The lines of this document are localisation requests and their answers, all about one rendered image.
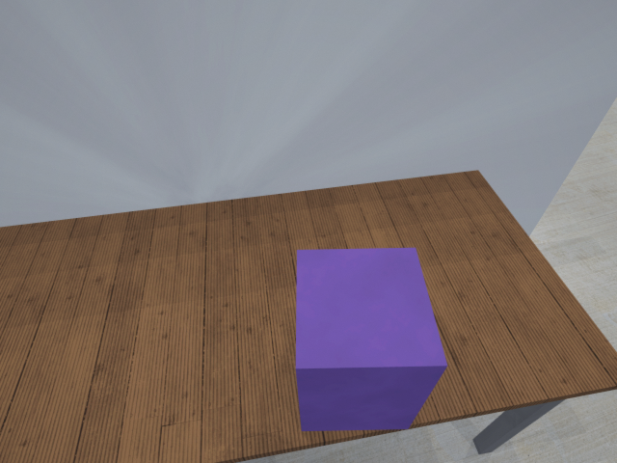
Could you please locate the carton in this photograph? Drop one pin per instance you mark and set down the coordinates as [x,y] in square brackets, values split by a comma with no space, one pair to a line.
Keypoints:
[368,349]

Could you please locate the table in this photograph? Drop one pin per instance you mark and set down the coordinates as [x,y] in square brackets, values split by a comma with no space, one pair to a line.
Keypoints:
[168,335]

